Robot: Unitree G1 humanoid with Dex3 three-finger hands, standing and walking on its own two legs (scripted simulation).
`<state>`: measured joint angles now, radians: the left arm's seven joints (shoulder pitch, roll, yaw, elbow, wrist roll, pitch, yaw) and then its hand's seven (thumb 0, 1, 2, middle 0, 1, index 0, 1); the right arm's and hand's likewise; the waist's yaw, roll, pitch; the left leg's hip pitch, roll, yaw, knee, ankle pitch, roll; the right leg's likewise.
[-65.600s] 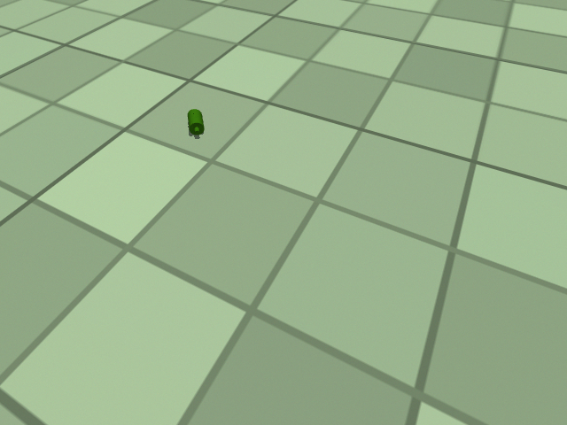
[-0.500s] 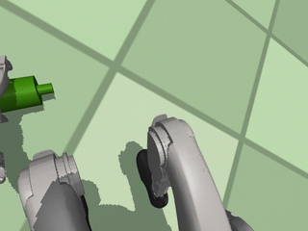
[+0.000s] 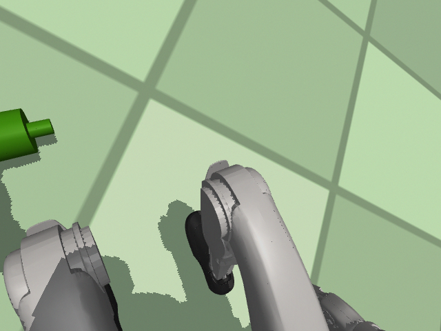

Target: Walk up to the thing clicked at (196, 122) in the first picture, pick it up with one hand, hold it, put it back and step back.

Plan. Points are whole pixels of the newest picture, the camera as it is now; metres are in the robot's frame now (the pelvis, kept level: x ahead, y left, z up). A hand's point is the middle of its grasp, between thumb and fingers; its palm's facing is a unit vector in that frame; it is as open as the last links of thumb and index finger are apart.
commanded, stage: rest palm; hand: left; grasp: from above
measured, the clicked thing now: out of the picture +0.48 +0.24 -0.26
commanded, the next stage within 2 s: close in 0.06 s
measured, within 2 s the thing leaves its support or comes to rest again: neither
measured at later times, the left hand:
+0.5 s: hand out of the picture +0.47 +0.26 -0.24, palm faces -0.43 -0.12 -0.89, open 12.8 cm
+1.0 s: hand out of the picture +0.47 +0.26 -0.23, palm faces -0.43 -0.10 -0.90, open 11.5 cm
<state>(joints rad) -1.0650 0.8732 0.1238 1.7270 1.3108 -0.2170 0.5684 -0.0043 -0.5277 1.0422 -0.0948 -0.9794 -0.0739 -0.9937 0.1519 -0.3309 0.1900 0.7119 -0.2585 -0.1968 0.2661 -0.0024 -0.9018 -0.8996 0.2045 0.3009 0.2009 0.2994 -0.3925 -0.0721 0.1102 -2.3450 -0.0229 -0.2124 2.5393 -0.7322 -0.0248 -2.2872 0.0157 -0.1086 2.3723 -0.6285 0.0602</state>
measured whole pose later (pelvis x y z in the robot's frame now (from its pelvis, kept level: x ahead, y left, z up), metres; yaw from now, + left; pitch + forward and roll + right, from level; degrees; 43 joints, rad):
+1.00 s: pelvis -0.01 +0.01 +0.00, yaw -2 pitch +28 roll -14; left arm -1.08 0.92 0.08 1.77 1.34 -0.22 0.66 0.00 -0.13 0.76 -0.41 -0.81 -0.40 -0.79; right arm 0.14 -0.35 0.26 0.68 -0.27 -0.26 0.30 0.00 -0.90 -0.90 0.20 0.30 0.20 0.30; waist -0.43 -0.10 0.15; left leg -2.32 -0.01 -0.24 2.54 -0.73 -0.01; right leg -2.25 0.03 -0.14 2.34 -0.61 0.07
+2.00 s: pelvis -0.01 +0.00 +0.01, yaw -2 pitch +29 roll -14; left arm -1.09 0.93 0.09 1.74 1.32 -0.21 0.62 -0.01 -0.08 0.50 -0.63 -0.52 -0.62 -0.52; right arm 0.17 -0.36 0.26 0.65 -0.26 -0.23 0.27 0.00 -0.91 -0.90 0.20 0.30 0.20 0.30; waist -0.43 -0.10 0.14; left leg -2.32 -0.02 -0.24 2.52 -0.72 -0.02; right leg -2.25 0.03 -0.14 2.32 -0.61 0.06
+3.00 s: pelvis -0.01 +0.00 +0.06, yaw +5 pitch +35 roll -7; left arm -0.96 0.65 -0.01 1.30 1.19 -0.13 0.26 -0.02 -0.05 0.35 -0.76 -0.32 -0.76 -0.33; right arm 0.21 -0.29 0.04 0.71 -0.10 -0.02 0.14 0.00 -0.92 -0.90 0.21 0.30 0.20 0.30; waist -0.26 0.04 -0.11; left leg -2.24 -0.02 -0.12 2.30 -0.69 -0.02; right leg -2.20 -0.02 -0.05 2.20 -0.62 0.04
